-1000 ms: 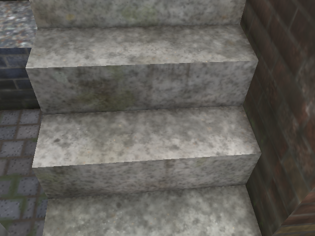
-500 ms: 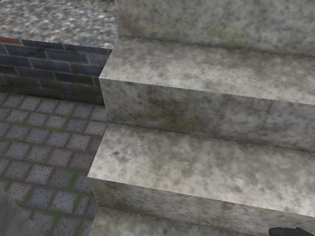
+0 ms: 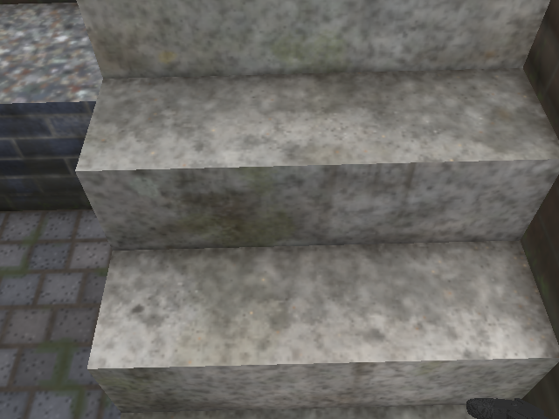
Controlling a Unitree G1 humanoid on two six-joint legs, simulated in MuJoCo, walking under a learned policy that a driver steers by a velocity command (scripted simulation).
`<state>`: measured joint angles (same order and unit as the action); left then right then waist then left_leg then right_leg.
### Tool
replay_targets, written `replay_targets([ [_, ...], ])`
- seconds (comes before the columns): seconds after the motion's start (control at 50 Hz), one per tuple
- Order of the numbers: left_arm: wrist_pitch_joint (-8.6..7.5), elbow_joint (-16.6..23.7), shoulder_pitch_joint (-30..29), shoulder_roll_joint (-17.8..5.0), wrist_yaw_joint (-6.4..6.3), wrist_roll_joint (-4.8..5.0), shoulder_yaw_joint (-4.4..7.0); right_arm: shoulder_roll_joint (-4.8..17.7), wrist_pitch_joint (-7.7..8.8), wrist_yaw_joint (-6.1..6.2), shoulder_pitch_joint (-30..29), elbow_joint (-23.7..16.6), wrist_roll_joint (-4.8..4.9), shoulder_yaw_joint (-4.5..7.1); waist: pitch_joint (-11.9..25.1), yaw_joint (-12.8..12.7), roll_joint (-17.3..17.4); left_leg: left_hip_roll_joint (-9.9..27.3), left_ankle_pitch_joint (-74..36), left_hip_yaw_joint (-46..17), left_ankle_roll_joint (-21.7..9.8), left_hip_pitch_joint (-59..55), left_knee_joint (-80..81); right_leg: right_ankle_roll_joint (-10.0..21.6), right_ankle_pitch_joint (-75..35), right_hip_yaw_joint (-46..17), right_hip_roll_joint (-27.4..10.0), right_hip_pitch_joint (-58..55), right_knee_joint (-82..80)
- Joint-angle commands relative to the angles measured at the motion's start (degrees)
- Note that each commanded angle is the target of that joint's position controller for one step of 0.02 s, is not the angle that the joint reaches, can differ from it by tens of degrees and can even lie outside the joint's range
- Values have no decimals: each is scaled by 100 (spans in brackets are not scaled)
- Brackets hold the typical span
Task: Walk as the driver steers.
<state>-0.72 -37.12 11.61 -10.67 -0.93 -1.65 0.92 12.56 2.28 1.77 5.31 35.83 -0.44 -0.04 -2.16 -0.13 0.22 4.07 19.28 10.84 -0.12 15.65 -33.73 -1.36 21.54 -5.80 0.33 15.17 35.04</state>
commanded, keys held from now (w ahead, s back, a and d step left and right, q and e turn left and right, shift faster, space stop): w+e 0.14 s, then w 0.86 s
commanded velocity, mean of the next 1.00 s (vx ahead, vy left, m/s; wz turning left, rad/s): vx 0.50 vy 0.00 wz -0.19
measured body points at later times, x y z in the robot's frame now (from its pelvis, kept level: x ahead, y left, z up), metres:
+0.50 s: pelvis +0.00 -0.03 +0.01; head +0.02 -0.03 +0.46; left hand +0.20 +0.16 -0.08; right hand +0.19 -0.25 -0.07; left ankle -0.02 +0.11 -0.73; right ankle -0.03 -0.14 -0.73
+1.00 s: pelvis +0.00 -0.02 +0.01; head +0.02 -0.01 +0.46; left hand +0.21 +0.17 -0.08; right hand +0.16 -0.25 -0.08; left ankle -0.02 +0.11 -0.73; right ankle -0.03 -0.14 -0.73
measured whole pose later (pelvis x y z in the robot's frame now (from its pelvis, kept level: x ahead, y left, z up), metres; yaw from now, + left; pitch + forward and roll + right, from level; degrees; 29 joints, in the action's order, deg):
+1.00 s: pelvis +0.00 -0.02 +0.01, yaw -5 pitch +2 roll +0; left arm -1.8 -34.8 8.9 -7.8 -1.3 -2.7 -0.5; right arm 9.7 1.3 2.1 9.0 35.1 -1.1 -1.4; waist 0.7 0.7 -0.5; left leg 7.9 17.1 13.5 2.3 12.0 -28.0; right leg 0.7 16.4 -8.6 4.3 12.6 27.1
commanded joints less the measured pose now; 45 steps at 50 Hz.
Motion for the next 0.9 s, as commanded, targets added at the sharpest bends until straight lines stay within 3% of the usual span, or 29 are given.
replay_targets([
  [0.02, -78, 535, -8, -522, -8, -21, 188, 397, 90, -20, -266, -637, 6, 110, 1063, 4, -192, 457, -2255, -243, -99, -748, -87, 518, -3495, -299, -199, -75, -175],
  [0.04, -53, 599, 22, -521, -25, -34, 200, 500, 57, -45, -215, -623, -24, 161, 1277, -56, -274, 401, -2131, -204, -34, -781, -224, 554, -3927, -328, -188, -205, -111],
  [0.06, 6, 698, -70, -521, -89, -8, 225, 417, 40, -75, -343, -735, 41, 138, 1288, -104, -384, 331, -1730, -138, 71, -695, -245, 625, -4164, -506, -183, -249, -178],
  [0.14, 131, 895, -265, -690, -124, -24, 286, 365, -43, -126, -403, -940, 0, 111, 890, -86, -379, 114, -497, -21, 229, -566, -85, 771, -3889, -949, -181, 100, -472],
  [0.2, 105, 897, -277, -552, -158, -44, 228, 318, -89, -72, -277, -949, -90, 87, 842, -53, -350, 191, -742, -2, 169, -810, 176, 705, -3688, -766, -57, 173, -502],
  [0.3, 19, 939, -414, -392, -129, -76, 144, 228, -103, -39, -258, -990, -129, 34, 885, -21, -139, 438, -1270, -13, 136, -1020, 280, 610, -3325, -672, -24, 223, -662],
  [0.54, -162, 782, -470, -149, -46, -97, 21, 159, -58, 32, -51, -839, -98, 7, 831, 63, -47, 582, -1222, -57, 167, -1191, 609, 500, -2751, -647, -46, 228, -1055],
  [0.9, -200, 724, -481, -63, -48, -102, -39, 180, -5, 44, 92, -589, -68, 0, 800, 69, -45, 623, -1514, -91, 138, -1115, 773, 398, -2598, -552, -94, 101, -1122],
])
